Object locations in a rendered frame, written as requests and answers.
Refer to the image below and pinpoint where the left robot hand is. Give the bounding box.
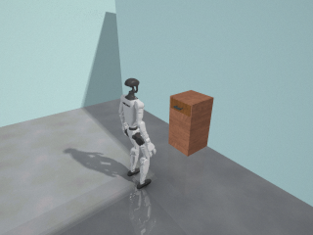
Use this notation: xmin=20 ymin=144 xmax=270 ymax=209
xmin=121 ymin=124 xmax=129 ymax=136

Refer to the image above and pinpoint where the robot torso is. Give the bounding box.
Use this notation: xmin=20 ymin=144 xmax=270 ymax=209
xmin=122 ymin=94 xmax=140 ymax=140

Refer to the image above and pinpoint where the right robot hand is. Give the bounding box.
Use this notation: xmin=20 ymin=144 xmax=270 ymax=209
xmin=146 ymin=143 xmax=157 ymax=158

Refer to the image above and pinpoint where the robot head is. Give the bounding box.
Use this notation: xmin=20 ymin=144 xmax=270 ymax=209
xmin=124 ymin=78 xmax=140 ymax=101

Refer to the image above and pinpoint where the cabinet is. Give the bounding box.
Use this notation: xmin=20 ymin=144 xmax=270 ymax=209
xmin=168 ymin=90 xmax=214 ymax=157

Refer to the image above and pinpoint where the drawer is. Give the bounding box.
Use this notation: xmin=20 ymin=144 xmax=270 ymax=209
xmin=170 ymin=98 xmax=191 ymax=117

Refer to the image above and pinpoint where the robot left forearm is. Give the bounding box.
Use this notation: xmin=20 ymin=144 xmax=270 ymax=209
xmin=118 ymin=113 xmax=127 ymax=126

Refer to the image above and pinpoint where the right robot upper arm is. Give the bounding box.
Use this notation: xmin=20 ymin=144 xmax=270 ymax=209
xmin=134 ymin=100 xmax=145 ymax=127

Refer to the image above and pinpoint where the left robot upper arm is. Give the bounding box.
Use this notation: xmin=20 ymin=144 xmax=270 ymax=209
xmin=118 ymin=94 xmax=127 ymax=116

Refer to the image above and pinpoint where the robot right forearm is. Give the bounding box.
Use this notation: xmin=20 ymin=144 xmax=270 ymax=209
xmin=139 ymin=121 xmax=151 ymax=145

